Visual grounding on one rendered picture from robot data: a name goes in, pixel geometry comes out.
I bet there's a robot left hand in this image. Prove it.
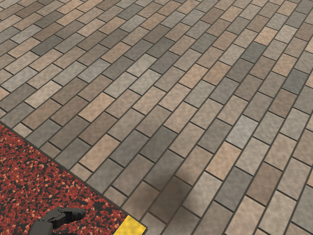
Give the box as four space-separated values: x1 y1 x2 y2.
26 206 86 235

